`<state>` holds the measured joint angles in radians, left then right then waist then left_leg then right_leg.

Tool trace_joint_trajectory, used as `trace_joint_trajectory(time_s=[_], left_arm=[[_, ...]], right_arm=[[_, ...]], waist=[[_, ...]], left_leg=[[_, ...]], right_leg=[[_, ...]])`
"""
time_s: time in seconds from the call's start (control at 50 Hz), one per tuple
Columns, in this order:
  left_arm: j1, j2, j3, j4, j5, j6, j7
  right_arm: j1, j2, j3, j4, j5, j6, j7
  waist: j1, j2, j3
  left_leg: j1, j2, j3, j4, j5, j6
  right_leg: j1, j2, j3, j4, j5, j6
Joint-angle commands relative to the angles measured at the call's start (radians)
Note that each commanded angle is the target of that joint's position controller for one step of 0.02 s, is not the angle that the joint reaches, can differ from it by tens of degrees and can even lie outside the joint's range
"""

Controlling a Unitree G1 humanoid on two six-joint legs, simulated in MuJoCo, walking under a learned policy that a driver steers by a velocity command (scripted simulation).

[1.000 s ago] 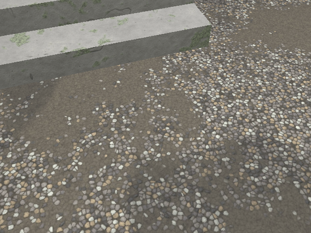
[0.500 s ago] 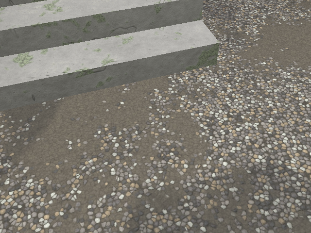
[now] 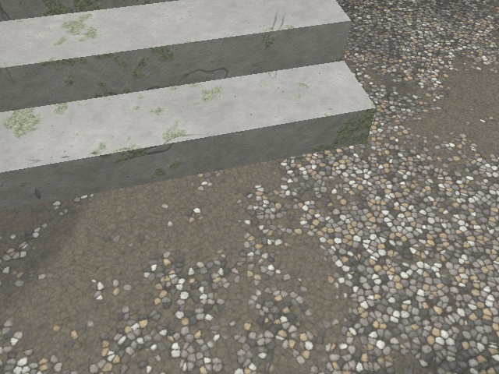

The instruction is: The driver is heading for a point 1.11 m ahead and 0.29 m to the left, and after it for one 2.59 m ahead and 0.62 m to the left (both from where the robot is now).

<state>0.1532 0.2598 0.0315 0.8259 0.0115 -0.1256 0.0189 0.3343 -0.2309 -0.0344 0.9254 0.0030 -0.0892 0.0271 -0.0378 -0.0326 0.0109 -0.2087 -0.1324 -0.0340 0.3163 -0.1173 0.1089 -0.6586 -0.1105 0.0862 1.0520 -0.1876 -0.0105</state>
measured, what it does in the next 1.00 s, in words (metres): walks ahead, turning left: right foot, then left foot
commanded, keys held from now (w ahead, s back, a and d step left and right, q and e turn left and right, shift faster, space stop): w+q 0.68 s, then w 0.22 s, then no key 0.10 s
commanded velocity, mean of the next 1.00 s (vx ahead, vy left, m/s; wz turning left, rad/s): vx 0.49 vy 0.00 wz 0.47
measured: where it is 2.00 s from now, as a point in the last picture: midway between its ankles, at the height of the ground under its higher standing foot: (177, 333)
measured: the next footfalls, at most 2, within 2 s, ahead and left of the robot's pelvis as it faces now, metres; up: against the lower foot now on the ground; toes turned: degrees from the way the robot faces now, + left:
right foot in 0.24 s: +0.30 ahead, -0.15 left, +0.00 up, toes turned +12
left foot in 0.76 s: +0.48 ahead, +0.20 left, +0.00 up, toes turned +30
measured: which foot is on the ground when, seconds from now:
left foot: down 0.00-0.24, up 0.26-0.74, down 0.76-1.00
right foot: up 0.00-0.22, down 0.24-0.78, up 0.80-1.00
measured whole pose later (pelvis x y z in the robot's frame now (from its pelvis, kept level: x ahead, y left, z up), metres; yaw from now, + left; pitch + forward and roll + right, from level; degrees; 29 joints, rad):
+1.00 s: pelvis +0.47 +0.12 +0.00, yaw +30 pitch +1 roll +0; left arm 0.18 0.30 0.06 0.79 0.00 -0.08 0.01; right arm 0.29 -0.25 -0.05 0.74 0.00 -0.08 0.03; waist -0.02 -0.04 0.03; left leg -0.21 -0.09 0.02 0.35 -0.16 0.10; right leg -0.64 -0.14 0.03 1.08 -0.24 0.02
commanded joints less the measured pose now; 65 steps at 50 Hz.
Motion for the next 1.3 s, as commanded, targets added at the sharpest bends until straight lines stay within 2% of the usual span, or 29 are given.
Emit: trace_joint_trajectory(time_s=[0.02,0.14,0.18,0.22,0.24,0.26,0.28,0.3,0.32,0.38,0.48,0.56,0.66,0.72,0.74,0.76,0.78,0.8,0.82,0.84,0.86,0.9,1.0,1.12,1.2,1.24,1.26,1.28,1.3], left_arm=[[0.001,0.048,0.010,-0.062,0.008,0.008,0.014],[-0.173,0.075,0.012,-0.129,-0.023,-0.006,-0.007],[-0.167,0.105,0.024,-0.139,-0.026,-0.019,-0.016],[-0.033,0.138,0.044,-0.109,-0.023,-0.031,-0.014],[0.126,0.192,0.061,-0.088,-0.009,-0.036,-0.007],[0.245,0.286,0.087,-0.067,0.004,-0.020,-0.002],[0.253,0.220,0.078,-0.063,-0.003,-0.012,-0.008],[0.205,0.137,0.057,-0.084,-0.007,-0.012,-0.009],[0.148,0.115,0.048,-0.093,-0.008,-0.006,-0.011],[0.067,0.080,0.036,-0.081,-0.003,-0.001,-0.020],[0.111,0.127,0.059,-0.038,-0.004,-0.007,-0.019],[0.125,0.157,0.065,-0.026,-0.008,0.006,-0.010],[0.181,0.195,0.075,0.002,-0.030,0.030,-0.007],[0.186,0.232,0.083,0.010,-0.040,0.048,-0.004],[0.176,0.240,0.083,0.012,-0.041,0.054,-0.001],[0.188,0.218,0.072,0.010,-0.036,0.054,0.002],[0.215,0.129,0.039,-0.020,0.010,0.043,-0.005],[0.294,0.074,0.014,-0.044,-0.011,0.009,-0.022],[0.173,0.178,0.042,-0.050,-0.054,-0.013,-0.031],[0.095,0.175,0.041,-0.081,-0.069,-0.018,-0.031],[0.082,0.158,0.038,-0.074,-0.049,-0.014,-0.020],[0.127,0.153,0.046,-0.055,-0.023,0.013,-0.016],[0.112,0.098,0.040,-0.062,0.001,0.052,-0.003],[-0.053,0.061,0.021,-0.101,-0.008,0.038,-0.028],[-0.056,0.104,0.031,-0.113,0.002,0.030,-0.042],[0.039,0.136,0.045,-0.081,0.015,0.020,-0.038],[0.073,0.199,0.055,-0.081,0.029,0.017,-0.029],[0.094,0.185,0.048,-0.078,0.041,0.025,-0.020],[0.137,0.096,0.029,-0.062,0.024,0.041,-0.017]], right_arm=[[-0.060,-0.161,-0.036,-0.093,0.007,-0.021,-0.024],[0.050,-0.171,-0.045,-0.080,0.031,0.002,-0.038],[0.043,-0.175,-0.048,-0.090,0.024,0.011,-0.044],[0.020,-0.144,-0.040,-0.110,0.017,0.019,-0.045],[-0.001,-0.084,-0.019,-0.134,0.008,0.015,-0.040],[0.105,-0.014,0.003,-0.165,0.026,-0.002,-0.034],[0.122,-0.098,-0.010,-0.169,0.046,-0.007,-0.035],[0.048,-0.176,-0.030,-0.169,0.046,0.000,-0.036],[0.001,-0.170,-0.034,-0.177,0.035,0.009,-0.038],[-0.029,-0.114,-0.038,-0.201,0.025,0.031,-0.027],[-0.100,-0.079,-0.033,-0.262,0.021,0.045,-0.019],[-0.222,-0.066,-0.026,-0.309,0.019,0.038,0.005],[-0.351,-0.070,-0.025,-0.382,0.025,0.040,0.035],[-0.303,-0.105,-0.045,-0.394,0.017,0.044,0.038],[-0.184,-0.138,-0.066,-0.365,0.015,0.045,0.034],[-0.014,-0.193,-0.097,-0.313,0.016,0.047,0.019],[0.123,-0.289,-0.119,-0.280,0.016,0.054,-0.007],[0.099,-0.332,-0.112,-0.297,0.014,0.042,-0.003],[0.103,-0.247,-0.090,-0.290,0.006,0.033,0.007],[0.046,-0.216,-0.079,-0.286,0.005,0.024,0.009],[-0.034,-0.186,-0.067,-0.291,0.008,0.018,0.011],[-0.118,-0.132,-0.050,-0.299,-0.004,0.006,0.012],[-0.105,-0.156,-0.052,-0.244,-0.010,-0.012,-0.006],[-0.048,-0.174,-0.049,-0.189,-0.007,0.022,-0.035],[-0.069,-0.169,-0.046,-0.157,0.000,0.036,-0.037],[-0.079,-0.154,-0.040,-0.149,0.006,0.040,-0.040],[-0.028,-0.133,-0.031,-0.153,-0.016,0.031,-0.039],[0.101,-0.072,-0.012,-0.127,-0.021,0.022,-0.037],[0.050,-0.105,-0.014,-0.118,-0.015,0.030,-0.035]], waist=[[0.040,0.077,0.042],[-0.029,0.102,0.003],[-0.009,0.119,-0.006],[0.064,0.136,-0.061],[0.135,0.065,-0.181],[0.113,-0.229,-0.315],[0.112,-0.271,-0.310],[0.126,-0.135,-0.186],[0.108,-0.051,-0.112],[0.052,-0.071,-0.008],[0.054,-0.037,0.001],[0.090,-0.034,0.023],[0.119,-0.035,0.073],[0.060,-0.068,0.015],[-0.016,-0.064,-0.051],[-0.097,-0.029,-0.142],[-0.107,0.179,-0.251],[-0.025,0.320,-0.424],[-0.088,0.150,-0.368],[-0.067,0.138,-0.222],[-0.018,0.053,-0.139],[0.052,0.090,-0.092],[0.081,0.075,-0.044],[0.003,0.102,-0.051],[0.018,0.119,-0.059],[0.067,0.086,-0.107],[0.044,0.011,-0.187],[0.005,-0.137,-0.305],[0.066,-0.196,-0.342]], left_leg=[[-0.213,0.220,-0.206,-0.177,0.022,0.160],[-0.041,0.258,-0.313,-0.060,-0.090,0.116],[0.011,0.275,-0.374,0.008,-0.106,0.104],[-0.003,0.222,-0.378,0.143,-0.066,0.066],[-0.109,0.160,-0.296,0.394,-0.097,0.028],[-0.444,0.021,-0.126,0.698,-0.356,-0.038],[-0.613,0.089,-0.130,0.893,-0.454,-0.047],[-0.651,0.133,-0.150,0.971,-0.365,-0.050],[-0.624,0.168,-0.123,0.977,-0.279,-0.060],[-0.526,0.229,-0.084,0.887,-0.160,-0.079],[-0.576,0.243,-0.073,0.750,-0.024,-0.102],[-0.534,0.237,-0.020,0.520,0.147,-0.090],[-0.516,0.218,0.051,0.374,0.077,-0.049],[-0.335,0.135,0.123,0.328,-0.080,0.010],[-0.167,0.088,0.144,0.273,-0.063,0.040],[0.114,0.065,0.124,0.230,0.007,0.074],[0.438,0.305,-0.207,0.251,0.107,0.138],[0.644,0.519,-0.756,0.054,-0.088,0.324],[0.579,0.499,-0.692,-0.007,-0.118,0.265],[0.436,0.460,-0.522,-0.007,-0.053,0.221],[0.268,0.415,-0.398,-0.015,0.057,0.184],[0.085,0.347,-0.265,-0.067,0.163,0.156],[0.002,0.305,-0.074,-0.087,0.647,0.144],[0.070,0.279,-0.013,-0.057,0.548,0.084],[0.163,0.326,-0.078,0.054,0.528,0.078],[0.163,0.259,-0.065,0.192,0.500,0.023],[0.080,0.186,-0.038,0.315,0.347,-0.022],[-0.116,0.119,-0.021,0.497,-0.019,-0.087],[-0.194,0.091,-0.038,0.640,-0.484,-0.130]], right_leg=[[0.117,0.023,-0.036,-0.233,0.182,0.035],[0.190,0.087,-0.003,-0.534,0.237,0.055],[0.239,0.094,0.004,-0.584,0.149,0.036],[0.427,0.085,-0.012,-0.649,0.077,-0.009],[0.667,-0.056,0.106,-0.638,0.043,-0.073],[1.015,-0.291,0.487,-0.687,-0.081,-0.234],[1.025,-0.353,0.698,-0.747,-0.265,-0.264],[0.911,-0.309,0.565,-0.758,-0.266,-0.219],[0.789,-0.259,0.413,-0.771,-0.150,-0.183],[0.571,-0.146,0.153,-0.860,0.062,-0.146],[0.585,-0.150,-0.023,-0.893,0.306,-0.178],[0.606,-0.138,-0.139,-0.894,0.298,-0.153],[0.707,-0.183,-0.203,-0.856,0.313,-0.125],[0.730,-0.190,-0.248,-0.694,0.708,-0.104],[0.707,-0.170,-0.273,-0.539,0.827,-0.090],[0.573,-0.131,-0.296,-0.324,0.780,-0.062],[0.263,-0.059,-0.299,0.025,0.140,-0.021],[-0.035,0.109,-0.122,0.314,-0.412,0.011],[-0.125,0.061,-0.005,0.368,-0.348,-0.001],[-0.158,0.024,-0.027,0.327,-0.264,-0.017],[-0.104,-0.023,-0.031,0.252,-0.178,-0.014],[0.026,-0.064,-0.020,0.156,-0.098,-0.006],[0.051,-0.025,-0.056,-0.023,0.030,0.052],[0.142,0.040,-0.084,-0.411,0.295,0.036],[0.164,0.061,-0.065,-0.505,0.178,-0.011],[0.337,0.078,-0.081,-0.646,0.387,-0.053],[0.526,-0.025,0.010,-0.582,0.799,-0.101],[0.777,-0.189,0.175,-0.532,0.997,-0.259],[0.795,-0.262,0.289,-0.593,0.984,-0.334]])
